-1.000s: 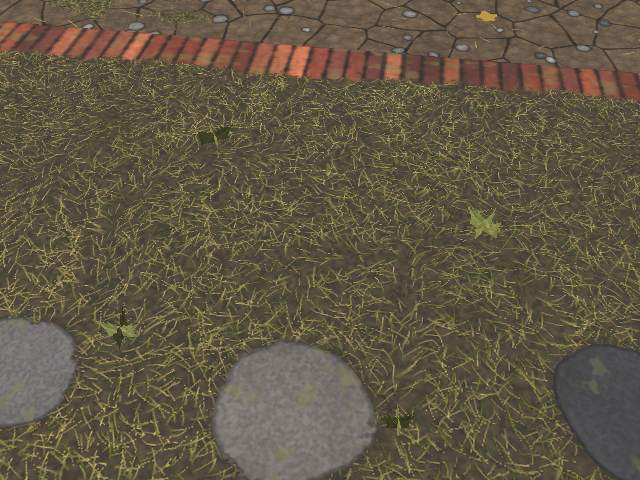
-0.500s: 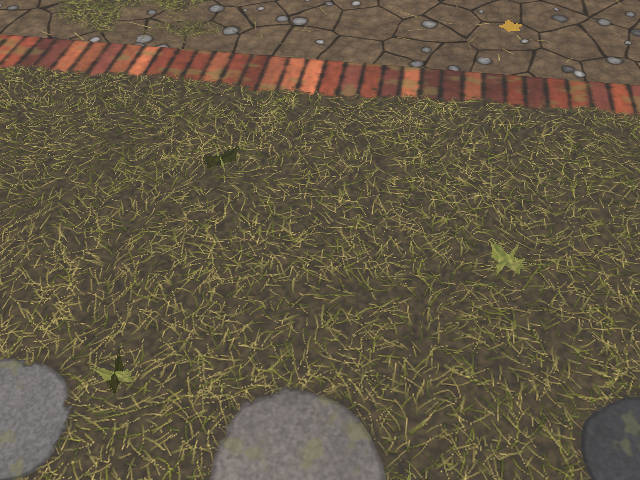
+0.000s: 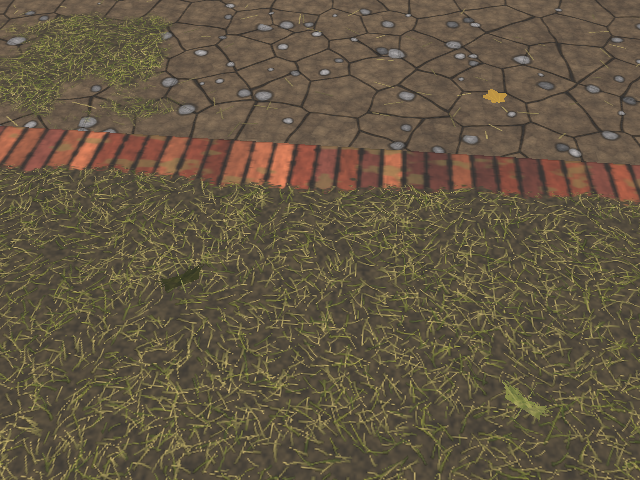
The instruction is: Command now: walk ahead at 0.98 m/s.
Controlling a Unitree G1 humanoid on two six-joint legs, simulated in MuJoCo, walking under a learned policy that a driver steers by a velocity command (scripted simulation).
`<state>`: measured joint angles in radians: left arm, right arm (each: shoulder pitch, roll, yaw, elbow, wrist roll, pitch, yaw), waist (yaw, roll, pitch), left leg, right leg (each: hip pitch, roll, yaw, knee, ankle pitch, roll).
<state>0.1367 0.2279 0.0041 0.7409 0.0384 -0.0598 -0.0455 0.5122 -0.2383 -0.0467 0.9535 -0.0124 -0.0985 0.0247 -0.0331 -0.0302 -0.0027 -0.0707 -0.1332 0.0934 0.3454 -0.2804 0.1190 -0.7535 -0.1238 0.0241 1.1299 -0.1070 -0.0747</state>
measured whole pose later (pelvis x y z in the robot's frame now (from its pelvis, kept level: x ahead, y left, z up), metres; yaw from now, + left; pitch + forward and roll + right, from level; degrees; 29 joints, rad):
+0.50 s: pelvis +0.48 -0.03 +0.00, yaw +1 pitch +0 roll -2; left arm 0.53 0.26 0.05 1.01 0.01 -0.11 -0.02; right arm 0.09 -0.26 0.00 0.76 -0.04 -0.07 0.05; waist 0.05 0.03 0.01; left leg -0.74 0.14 -0.03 1.00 -0.09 0.07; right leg 0.00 0.12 -0.08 0.24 -0.26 -0.10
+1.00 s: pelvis +0.97 +0.02 +0.00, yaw -6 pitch +0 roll +3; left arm 0.10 0.27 0.02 0.80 0.02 -0.04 -0.05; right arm 0.50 -0.26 -0.04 1.01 -0.02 -0.13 0.02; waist -0.04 -0.04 0.02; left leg 0.10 -0.09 0.19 0.20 -0.31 0.06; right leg -0.79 -0.11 -0.01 0.97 0.02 -0.11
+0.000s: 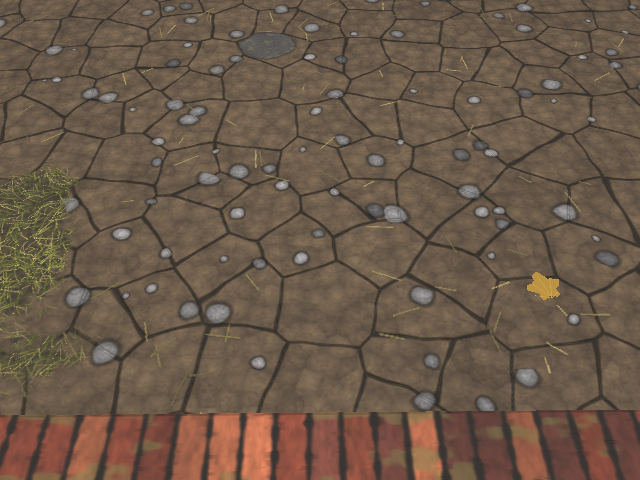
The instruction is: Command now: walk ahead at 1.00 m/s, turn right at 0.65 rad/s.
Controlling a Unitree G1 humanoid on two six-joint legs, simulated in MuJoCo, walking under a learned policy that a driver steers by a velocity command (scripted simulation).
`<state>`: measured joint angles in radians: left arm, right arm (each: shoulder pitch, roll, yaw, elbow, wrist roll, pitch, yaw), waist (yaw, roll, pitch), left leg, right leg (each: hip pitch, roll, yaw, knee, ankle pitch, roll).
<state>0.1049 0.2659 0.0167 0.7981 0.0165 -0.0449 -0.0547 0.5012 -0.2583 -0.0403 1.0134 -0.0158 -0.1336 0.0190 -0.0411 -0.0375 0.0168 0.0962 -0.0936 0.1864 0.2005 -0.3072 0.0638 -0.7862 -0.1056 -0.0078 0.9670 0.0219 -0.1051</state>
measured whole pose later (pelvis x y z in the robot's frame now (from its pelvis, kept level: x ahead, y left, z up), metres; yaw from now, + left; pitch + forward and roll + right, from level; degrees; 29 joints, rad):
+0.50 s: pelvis +0.37 -0.03 +0.00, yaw -22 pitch +1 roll -1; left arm 0.33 0.28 0.06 0.84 0.00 -0.03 0.00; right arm 0.08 -0.25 0.00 0.69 -0.03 -0.02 -0.02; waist 0.07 0.04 0.10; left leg -0.66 0.08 -0.05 0.79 -0.06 -0.01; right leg -0.16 0.22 0.10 0.39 -0.22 -0.15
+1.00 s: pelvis +0.45 -0.02 +0.00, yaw -11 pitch +1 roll -2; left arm 0.16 0.26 0.02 0.77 0.01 0.04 0.04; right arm 0.28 -0.28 -0.09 0.77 -0.01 0.06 0.01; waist -0.04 0.03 0.05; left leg -0.39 -0.14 -0.19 0.35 0.03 0.05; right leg -0.28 0.10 0.09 0.60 -0.43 -0.03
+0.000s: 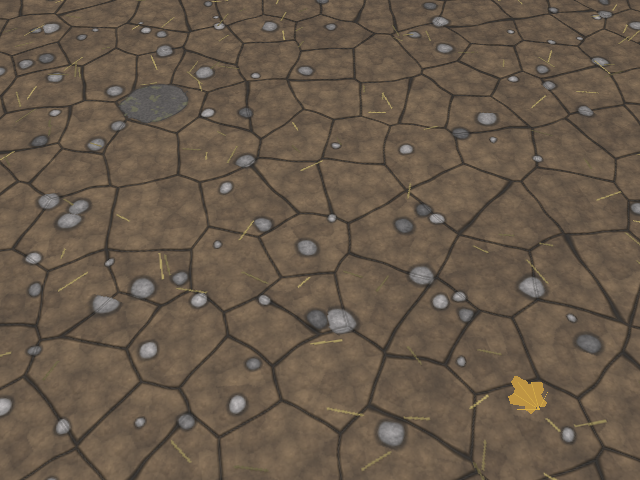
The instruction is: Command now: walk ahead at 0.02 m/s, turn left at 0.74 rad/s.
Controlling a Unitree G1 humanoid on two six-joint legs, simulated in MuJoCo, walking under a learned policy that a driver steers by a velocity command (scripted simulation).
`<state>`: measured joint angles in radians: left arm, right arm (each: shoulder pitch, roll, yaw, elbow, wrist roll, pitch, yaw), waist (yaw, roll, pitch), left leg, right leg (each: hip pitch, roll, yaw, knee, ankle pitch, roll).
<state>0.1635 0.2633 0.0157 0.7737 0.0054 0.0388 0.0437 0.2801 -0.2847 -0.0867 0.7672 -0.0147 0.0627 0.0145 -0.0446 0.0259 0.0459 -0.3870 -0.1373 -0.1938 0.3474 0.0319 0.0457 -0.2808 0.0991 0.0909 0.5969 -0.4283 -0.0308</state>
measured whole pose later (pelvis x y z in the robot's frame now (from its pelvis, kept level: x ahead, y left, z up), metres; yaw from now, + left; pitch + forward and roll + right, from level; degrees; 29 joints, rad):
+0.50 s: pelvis -0.02 +0.03 +0.00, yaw +20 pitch +0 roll +0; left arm 0.28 0.30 0.05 0.76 0.01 0.05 0.01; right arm 0.14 -0.25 -0.03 0.68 -0.01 0.04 0.01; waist 0.04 -0.05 0.05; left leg -0.22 -0.04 -0.02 0.49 -0.28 0.04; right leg -0.37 -0.06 -0.05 0.89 -0.50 0.02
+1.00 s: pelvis -0.04 +0.00 +0.01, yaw +0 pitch +1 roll +2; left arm 0.29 0.31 0.08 0.72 0.00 0.05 -0.01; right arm 0.12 -0.31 -0.05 0.72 -0.03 0.05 -0.02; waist 0.02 0.04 0.08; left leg -0.50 -0.01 -0.05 1.06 -0.38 -0.04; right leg -0.24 0.10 0.10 0.46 -0.22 -0.10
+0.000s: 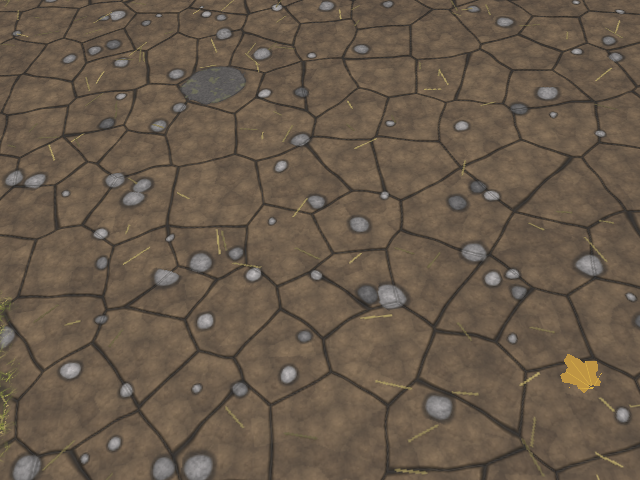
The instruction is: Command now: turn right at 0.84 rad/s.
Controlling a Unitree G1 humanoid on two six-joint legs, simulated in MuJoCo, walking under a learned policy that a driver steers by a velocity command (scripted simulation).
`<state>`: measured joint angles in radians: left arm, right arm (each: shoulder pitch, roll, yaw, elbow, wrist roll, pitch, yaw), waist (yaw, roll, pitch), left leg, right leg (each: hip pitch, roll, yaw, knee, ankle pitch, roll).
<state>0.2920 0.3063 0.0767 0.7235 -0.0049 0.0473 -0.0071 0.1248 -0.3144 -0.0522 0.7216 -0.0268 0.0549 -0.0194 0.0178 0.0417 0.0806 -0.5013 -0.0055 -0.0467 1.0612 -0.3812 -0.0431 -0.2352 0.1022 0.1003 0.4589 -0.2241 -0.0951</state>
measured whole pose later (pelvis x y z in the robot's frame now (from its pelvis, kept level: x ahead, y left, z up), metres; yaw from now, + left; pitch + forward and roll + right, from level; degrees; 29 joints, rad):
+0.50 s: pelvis +0.03 +0.04 +0.00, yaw -14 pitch +0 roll -1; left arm 0.22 0.30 0.05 0.74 0.02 0.05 0.00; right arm 0.19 -0.27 0.00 0.73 -0.02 0.02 -0.03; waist -0.01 -0.04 0.05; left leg -0.22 -0.04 -0.04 0.44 -0.22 0.04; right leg -0.32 0.16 0.20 0.81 -0.45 0.00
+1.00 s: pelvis +0.07 +0.04 +0.00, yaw -15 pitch +0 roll +0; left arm 0.33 0.27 0.04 0.97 0.02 -0.02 0.00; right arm 0.22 -0.30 -0.03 0.86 -0.02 -0.01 0.03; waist 0.03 0.01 -0.01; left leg -0.36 -0.01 0.03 0.76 -0.37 0.06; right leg -0.05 0.04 0.11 0.33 -0.29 -0.06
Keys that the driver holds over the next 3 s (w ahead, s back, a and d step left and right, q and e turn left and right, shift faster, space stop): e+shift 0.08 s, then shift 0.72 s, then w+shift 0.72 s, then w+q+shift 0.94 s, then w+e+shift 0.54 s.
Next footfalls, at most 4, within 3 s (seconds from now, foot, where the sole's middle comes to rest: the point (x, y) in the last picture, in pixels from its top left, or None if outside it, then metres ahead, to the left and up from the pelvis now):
0.38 left None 0.10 0.12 -0.78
0.70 right None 0.02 -0.07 -0.78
1.10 left None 0.21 0.14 -0.78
1.58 right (441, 397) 0.60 -0.15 -0.78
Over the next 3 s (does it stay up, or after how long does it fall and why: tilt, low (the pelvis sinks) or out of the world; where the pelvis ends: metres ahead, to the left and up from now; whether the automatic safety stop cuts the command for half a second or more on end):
stays up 1.64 0.15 -0.01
